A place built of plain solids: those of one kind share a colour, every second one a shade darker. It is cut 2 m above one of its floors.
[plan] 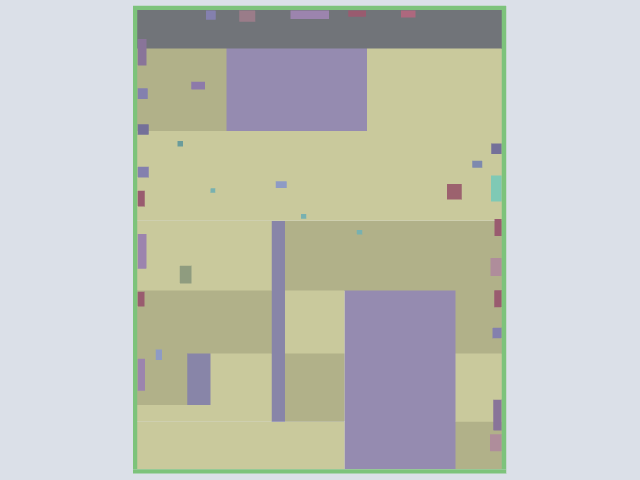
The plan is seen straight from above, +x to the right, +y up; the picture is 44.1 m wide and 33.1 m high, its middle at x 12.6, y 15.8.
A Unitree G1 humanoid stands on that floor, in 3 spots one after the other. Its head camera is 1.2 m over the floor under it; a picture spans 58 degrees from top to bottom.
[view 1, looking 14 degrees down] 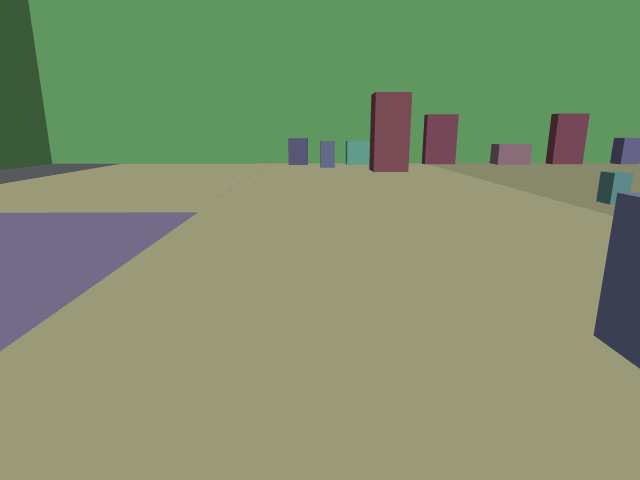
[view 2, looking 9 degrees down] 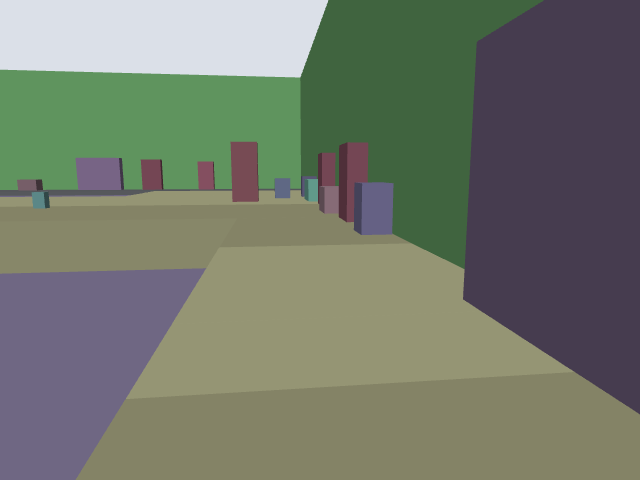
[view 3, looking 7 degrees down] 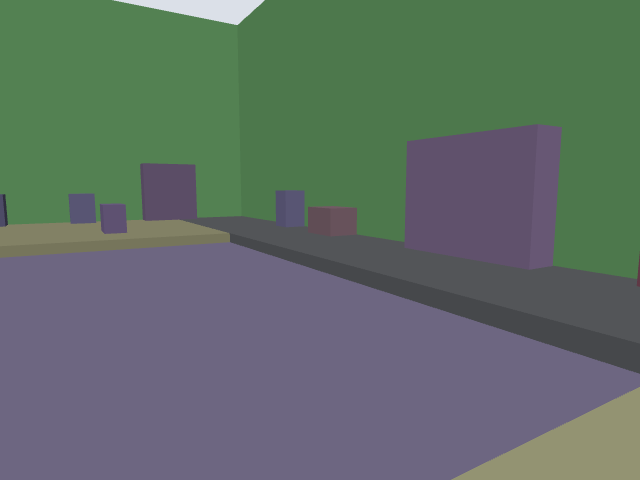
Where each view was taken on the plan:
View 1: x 7.92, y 21.55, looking -1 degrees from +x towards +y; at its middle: floor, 4.96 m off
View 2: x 22.72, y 1.00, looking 83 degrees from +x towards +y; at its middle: floor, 7.68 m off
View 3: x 16.98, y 25.23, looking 149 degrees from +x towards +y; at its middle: ground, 9.84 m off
